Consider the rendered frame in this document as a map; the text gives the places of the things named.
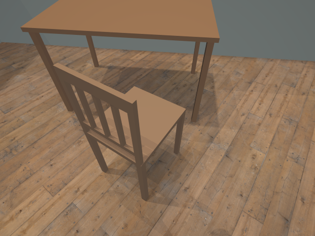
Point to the chair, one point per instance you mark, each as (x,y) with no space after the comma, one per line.
(134,126)

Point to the table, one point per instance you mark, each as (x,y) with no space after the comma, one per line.
(181,20)

